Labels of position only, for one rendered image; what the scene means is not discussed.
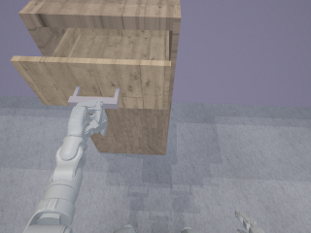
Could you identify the cabinet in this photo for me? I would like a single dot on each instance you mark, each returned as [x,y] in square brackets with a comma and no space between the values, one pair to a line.
[129,130]

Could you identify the robot left hand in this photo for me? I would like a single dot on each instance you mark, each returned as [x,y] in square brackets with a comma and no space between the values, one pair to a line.
[83,125]

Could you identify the robot right hand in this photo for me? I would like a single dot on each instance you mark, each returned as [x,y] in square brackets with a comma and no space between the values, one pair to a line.
[248,222]

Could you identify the handle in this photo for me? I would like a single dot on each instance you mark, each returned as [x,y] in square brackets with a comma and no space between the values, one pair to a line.
[108,102]

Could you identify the left robot forearm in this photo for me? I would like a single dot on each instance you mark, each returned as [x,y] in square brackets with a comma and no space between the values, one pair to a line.
[58,203]

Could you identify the drawer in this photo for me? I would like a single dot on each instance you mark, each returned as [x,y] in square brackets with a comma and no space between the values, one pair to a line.
[99,61]

